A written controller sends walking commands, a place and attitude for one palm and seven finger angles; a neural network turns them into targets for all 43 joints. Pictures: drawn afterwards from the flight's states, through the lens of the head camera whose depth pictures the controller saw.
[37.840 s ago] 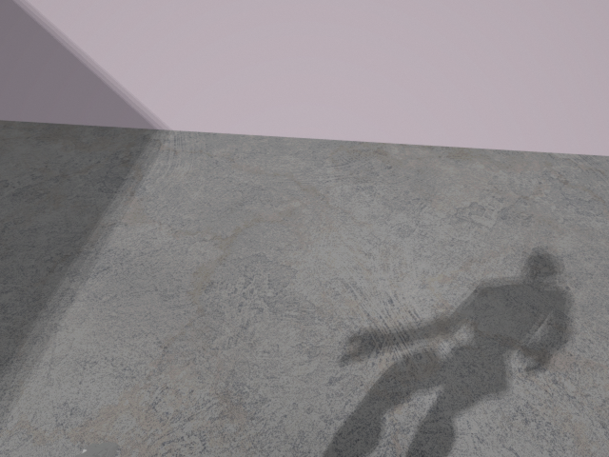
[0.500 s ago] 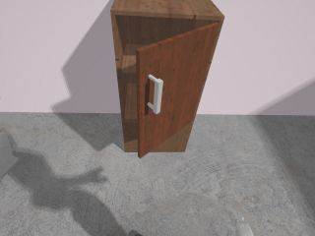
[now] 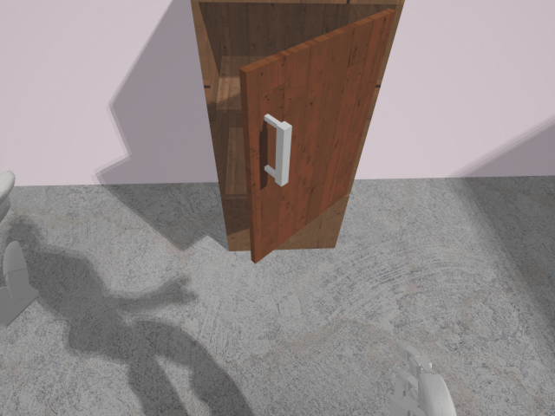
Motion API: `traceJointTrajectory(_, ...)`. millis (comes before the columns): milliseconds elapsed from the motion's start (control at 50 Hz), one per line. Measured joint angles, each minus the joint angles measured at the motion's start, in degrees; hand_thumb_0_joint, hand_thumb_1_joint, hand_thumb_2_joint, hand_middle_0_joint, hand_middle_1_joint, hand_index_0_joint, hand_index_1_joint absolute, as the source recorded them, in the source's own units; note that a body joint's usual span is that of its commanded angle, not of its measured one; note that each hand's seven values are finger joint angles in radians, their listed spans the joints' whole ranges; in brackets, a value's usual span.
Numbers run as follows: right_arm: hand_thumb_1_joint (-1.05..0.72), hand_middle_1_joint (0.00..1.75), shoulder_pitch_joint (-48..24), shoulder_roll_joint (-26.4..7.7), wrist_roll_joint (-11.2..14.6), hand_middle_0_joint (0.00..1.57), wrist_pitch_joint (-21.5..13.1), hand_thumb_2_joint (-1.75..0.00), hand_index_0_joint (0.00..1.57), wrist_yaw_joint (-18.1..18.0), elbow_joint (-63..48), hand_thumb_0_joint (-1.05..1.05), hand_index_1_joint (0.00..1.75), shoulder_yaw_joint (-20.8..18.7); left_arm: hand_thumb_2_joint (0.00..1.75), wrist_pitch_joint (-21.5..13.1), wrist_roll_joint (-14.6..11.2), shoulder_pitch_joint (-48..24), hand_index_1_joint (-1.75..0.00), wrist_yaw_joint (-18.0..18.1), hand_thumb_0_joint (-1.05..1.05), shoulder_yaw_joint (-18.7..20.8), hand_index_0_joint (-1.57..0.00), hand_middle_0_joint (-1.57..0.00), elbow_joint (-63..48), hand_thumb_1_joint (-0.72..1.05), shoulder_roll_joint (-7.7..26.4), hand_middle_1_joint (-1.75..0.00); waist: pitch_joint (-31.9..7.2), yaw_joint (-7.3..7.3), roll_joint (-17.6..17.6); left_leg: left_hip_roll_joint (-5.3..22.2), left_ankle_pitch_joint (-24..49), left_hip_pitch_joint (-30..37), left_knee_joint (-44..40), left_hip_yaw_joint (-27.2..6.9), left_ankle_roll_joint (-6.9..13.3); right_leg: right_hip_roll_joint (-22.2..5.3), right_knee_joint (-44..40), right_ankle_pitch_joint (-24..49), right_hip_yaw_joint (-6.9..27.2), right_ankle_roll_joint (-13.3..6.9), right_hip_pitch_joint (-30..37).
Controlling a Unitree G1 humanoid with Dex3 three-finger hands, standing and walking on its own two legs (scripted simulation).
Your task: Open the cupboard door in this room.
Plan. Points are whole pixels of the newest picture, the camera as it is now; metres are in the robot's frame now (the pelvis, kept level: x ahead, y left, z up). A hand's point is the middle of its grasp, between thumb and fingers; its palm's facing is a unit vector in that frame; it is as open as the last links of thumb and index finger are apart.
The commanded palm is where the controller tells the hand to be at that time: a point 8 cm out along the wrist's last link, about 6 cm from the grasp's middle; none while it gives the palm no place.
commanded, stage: stop stepping back and stand still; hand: left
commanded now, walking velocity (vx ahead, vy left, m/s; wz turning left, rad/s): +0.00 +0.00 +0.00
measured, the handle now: (276, 151) +0.59 +0.03 +0.04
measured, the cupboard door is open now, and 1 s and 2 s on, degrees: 40 40 40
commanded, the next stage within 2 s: let the arm hang, fingers relaxed in 0.40 s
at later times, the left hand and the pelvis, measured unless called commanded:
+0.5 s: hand (27, 291) +0.21 +0.26 +0.17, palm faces +0.38 -0.78 -0.50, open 7.4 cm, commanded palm none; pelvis +0.01 +0.00 +0.01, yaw -1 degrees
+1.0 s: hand out of the picture -0.08 +0.19 -0.17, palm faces +0.06 -0.98 -0.19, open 7.2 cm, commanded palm none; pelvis -0.02 +0.01 +0.01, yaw +2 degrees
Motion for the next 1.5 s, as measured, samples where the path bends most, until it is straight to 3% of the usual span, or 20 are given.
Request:
traceJointTrajectory(80,-0.90,0.30,0.76,-1.63,0.43,0.21,1.71,-0.90,0.20,-0.28,2.08,0.01,0.30,-1.02,0.90,0.40,-0.25,0.03,-0.30,0.43,0.01,-0.73,-0.21,-0.22,2.65,0.88,-1.73,-0.30,-1.38,0.87,1.61,-1.27,-4.86,-2.26,7.05,-2.43,0.46,0.72,-1.09,-0.09,0.23,-0.98,0.16)
traceJointTrajectory(160,-0.90,0.30,1.64,-3.32,0.62,0.21,2.19,-0.90,0.20,-1.12,3.43,0.01,0.30,-1.75,0.90,0.65,-0.21,-1.94,-0.30,1.15,0.01,-1.39,-0.21,-0.22,4.65,0.88,-3.76,-0.30,-1.22,0.66,2.08,-1.65,-1.09,1.66,0.27,-3.02,0.76,0.80,-0.48,-1.03,-0.24,-0.40,1.19)
traceJointTrajectory(220,-0.90,0.30,1.50,-3.22,0.64,0.21,2.56,-0.90,0.20,-1.72,3.87,0.02,0.30,-2.02,0.90,1.01,0.00,-3.16,-0.30,1.18,0.01,-1.81,-0.21,-0.22,5.67,0.88,-4.37,-0.30,-0.87,0.87,0.41,-2.64,-0.93,3.72,-2.23,-2.27,0.79,-0.18,-1.04,-1.08,0.48,-0.08,2.25)
traceJointTrajectory(400,-0.90,0.30,-0.92,-2.54,0.76,0.21,2.06,-0.90,0.20,-1.37,0.43,0.02,0.30,-1.84,0.90,-0.38,-0.19,-0.99,-0.30,0.40,0.01,-1.67,-0.21,-0.22,3.67,0.88,-2.03,-0.30,-1.05,-0.15,0.56,-2.32,0.91,3.91,-4.73,-1.83,0.71,0.20,-4.24,1.25,0.95,0.01,2.60)
traceJointTrajectory(500,-0.90,0.30,-1.18,-2.47,0.74,0.21,2.59,-0.90,0.20,-1.41,0.19,0.01,0.30,-1.70,0.90,-0.21,-0.48,-0.26,-0.30,0.18,0.01,-1.82,-0.21,-0.22,4.98,0.88,-2.19,-0.30,-2.14,0.45,1.27,-2.19,1.60,3.86,-5.48,-1.75,0.86,0.36,-5.76,2.40,1.05,0.14,2.88)
traceJointTrajectory(540,-0.90,0.30,-1.84,-4.20,0.63,0.21,1.31,-0.90,0.20,0.82,3.45,0.01,0.30,-2.36,0.90,-0.13,1.61,-5.07,-0.30,-2.12,0.00,-5.62,-0.21,-0.21,13.62,0.89,-1.79,-0.30,-3.20,1.23,2.44,-2.79,1.53,1.65,-3.62,-2.48,1.17,-0.28,-3.85,1.95,0.31,0.31,0.98)
traceJointTrajectory(600,-0.90,0.30,-4.05,-7.15,-0.24,0.21,4.42,-0.90,0.20,2.67,9.35,0.01,0.30,-2.38,0.90,6.39,3.24,-14.42,-0.30,-5.75,0.00,-13.47,-0.20,-0.21,35.38,0.89,-4.05,-0.30,-4.49,2.10,4.32,-4.11,1.05,-0.77,-1.17,-2.78,1.94,-1.72,0.63,0.16,-0.11,0.70,-2.12)
traceJointTrajectory(680,-0.90,0.30,-4.92,-7.11,-1.10,0.21,7.66,-0.90,0.20,3.23,14.46,0.01,0.30,-1.69,0.90,12.71,3.98,-19.98,-0.30,-7.52,0.00,-20.36,-0.19,-0.20,61.69,0.90,-8.98,-0.29,-3.33,0.98,3.49,-4.84,1.39,-0.82,-0.69,-2.51,2.08,-2.53,2.77,-0.44,0.13,0.76,-2.93)
traceJointTrajectory(780,-0.91,0.30,-1.98,-4.43,-1.31,0.21,9.71,-0.90,0.20,2.82,19.70,0.01,0.30,-0.70,0.90,14.73,3.36,-19.23,-0.30,-7.95,0.01,-25.61,-0.19,-0.20,81.28,0.91,-15.57,-0.29,0.06,-0.27,-0.31,-4.47,3.04,1.37,-3.36,-2.46,1.73,-2.09,0.21,1.25,0.21,0.53,-0.88)
traceJointTrajectory(820,-0.91,0.30,0.00,-3.04,-1.18,0.20,10.16,-0.90,0.20,2.46,22.32,0.01,0.30,-0.48,0.90,14.27,2.96,-18.52,-0.30,-6.47,0.00,-24.42,-0.20,-0.21,85.72,0.97,-15.98,-0.30,1.11,0.08,-1.46,-4.08,3.81,1.82,-4.46,-2.92,1.50,-1.64,-1.74,2.35,-0.23,0.32,0.08)
traceJointTrajectory(940,-0.91,0.30,5.34,-0.38,-0.95,0.20,11.21,-0.90,0.20,1.58,28.83,0.01,0.30,-0.74,0.90,13.03,2.50,-15.32,-0.30,-6.96,0.00,-24.33,-0.20,-0.21,93.93,0.97,-15.51,-0.30,2.45,1.11,-1.18,-3.68,4.94,2.56,-6.11,-3.86,1.41,-1.10,-5.72,4.47,-1.12,0.22,2.12)
traceJointTrajectory(1200,-0.91,0.30,7.80,3.33,-0.85,0.20,10.41,-0.90,0.20,1.01,30.59,0.01,0.30,-1.23,0.90,12.38,2.55,-14.39,-0.30,-6.15,0.00,-23.86,-0.20,-0.20,97.03,0.91,-17.26,-0.29,0.96,0.61,0.95,-4.73,5.36,3.03,-7.10,-2.74,2.51,-2.20,-5.07,4.35,-0.02,1.24,1.61)
traceJointTrajectory(1380,-0.91,0.30,5.47,3.58,-1.13,0.21,9.80,-0.90,0.20,0.79,30.08,0.01,0.30,-1.40,0.90,11.51,2.75,-17.64,-0.30,-5.96,0.00,-23.93,-0.20,-0.20,94.97,0.91,-18.82,-0.29,-0.65,0.53,0.80,-5.30,5.23,3.72,-7.61,-2.37,2.86,-2.77,-4.48,3.73,0.39,1.65,1.75)
traceJointTrajectory(1500,-0.92,0.30,4.85,2.46,-0.86,0.20,9.26,-0.90,0.20,0.84,29.98,0.02,0.30,-1.71,0.90,11.35,2.78,-18.26,-0.30,-5.86,0.01,-23.85,-0.20,-0.20,95.02,0.92,-18.14,-0.29,-0.55,0.39,0.41,-5.30,5.10,4.56,-8.27,-2.19,2.84,-2.75,-4.93,3.55,0.62,1.69,2.42)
